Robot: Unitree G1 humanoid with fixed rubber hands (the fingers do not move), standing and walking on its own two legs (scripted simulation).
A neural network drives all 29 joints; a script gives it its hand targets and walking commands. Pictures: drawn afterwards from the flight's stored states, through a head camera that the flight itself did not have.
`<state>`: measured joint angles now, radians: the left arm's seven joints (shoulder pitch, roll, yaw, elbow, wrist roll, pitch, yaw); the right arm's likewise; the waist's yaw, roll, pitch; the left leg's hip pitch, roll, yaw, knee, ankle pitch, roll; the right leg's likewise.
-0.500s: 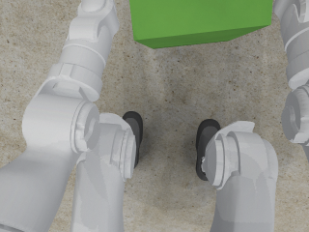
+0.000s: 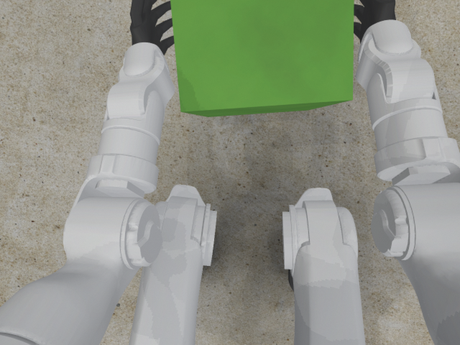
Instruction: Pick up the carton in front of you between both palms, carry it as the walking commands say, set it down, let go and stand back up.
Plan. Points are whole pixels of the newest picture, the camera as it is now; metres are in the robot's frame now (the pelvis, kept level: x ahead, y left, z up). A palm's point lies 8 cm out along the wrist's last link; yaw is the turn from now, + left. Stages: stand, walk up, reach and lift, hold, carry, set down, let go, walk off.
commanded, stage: reach and lift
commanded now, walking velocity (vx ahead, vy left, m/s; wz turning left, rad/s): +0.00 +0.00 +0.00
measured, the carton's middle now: (257, 47) +0.54 -0.03 -0.20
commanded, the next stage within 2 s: none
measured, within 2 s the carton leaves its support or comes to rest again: neither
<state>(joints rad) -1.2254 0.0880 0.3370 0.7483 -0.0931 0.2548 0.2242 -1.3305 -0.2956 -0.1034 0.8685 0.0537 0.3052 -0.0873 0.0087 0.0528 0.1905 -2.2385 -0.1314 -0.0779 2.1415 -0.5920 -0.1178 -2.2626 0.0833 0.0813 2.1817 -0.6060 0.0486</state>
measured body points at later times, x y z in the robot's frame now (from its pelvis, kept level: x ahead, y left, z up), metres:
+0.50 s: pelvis -0.01 +0.01 +0.11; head +0.26 -0.03 +0.47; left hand +0.50 +0.12 +0.05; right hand +0.50 -0.18 +0.04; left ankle +0.11 +0.14 -0.35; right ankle +0.10 -0.12 -0.35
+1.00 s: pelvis +0.04 +0.01 +0.25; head +0.19 -0.01 +0.67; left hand +0.46 +0.13 +0.21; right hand +0.45 -0.17 +0.20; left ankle +0.11 +0.14 -0.35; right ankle +0.10 -0.13 -0.35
